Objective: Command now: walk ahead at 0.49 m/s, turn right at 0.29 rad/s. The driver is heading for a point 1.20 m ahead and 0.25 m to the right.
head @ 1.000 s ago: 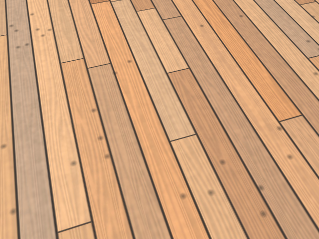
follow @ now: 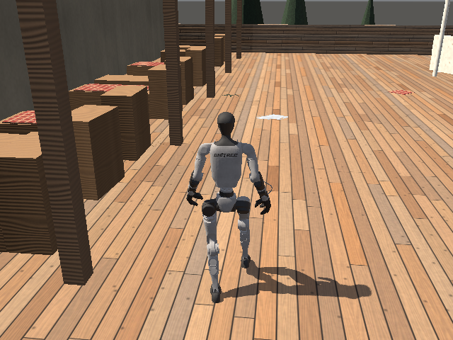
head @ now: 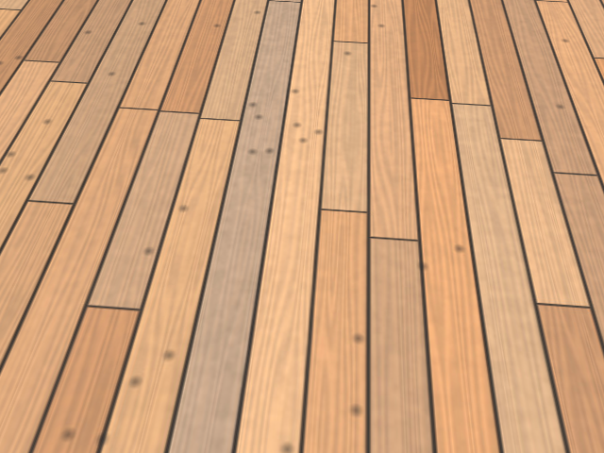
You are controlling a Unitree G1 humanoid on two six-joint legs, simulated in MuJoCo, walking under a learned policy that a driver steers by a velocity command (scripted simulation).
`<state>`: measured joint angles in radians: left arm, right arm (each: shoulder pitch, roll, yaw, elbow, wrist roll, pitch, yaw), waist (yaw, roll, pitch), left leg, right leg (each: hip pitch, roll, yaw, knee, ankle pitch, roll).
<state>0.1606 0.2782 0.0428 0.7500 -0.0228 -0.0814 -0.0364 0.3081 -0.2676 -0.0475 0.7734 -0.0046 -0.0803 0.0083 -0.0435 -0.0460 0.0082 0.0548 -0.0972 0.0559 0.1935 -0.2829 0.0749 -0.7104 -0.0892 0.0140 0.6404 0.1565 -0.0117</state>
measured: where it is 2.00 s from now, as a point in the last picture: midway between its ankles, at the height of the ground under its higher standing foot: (384, 218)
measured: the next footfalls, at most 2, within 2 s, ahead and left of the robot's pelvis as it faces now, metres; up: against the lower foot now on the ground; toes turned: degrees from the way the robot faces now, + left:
right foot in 0.14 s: +0.27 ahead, -0.11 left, +0.00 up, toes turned -5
left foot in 0.60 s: +0.57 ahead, +0.05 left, +0.00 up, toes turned -24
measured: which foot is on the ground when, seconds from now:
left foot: down 0.00-0.14, up 0.16-0.58, down 0.60-1.00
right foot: up 0.00-0.12, down 0.14-0.60, up 0.62-1.00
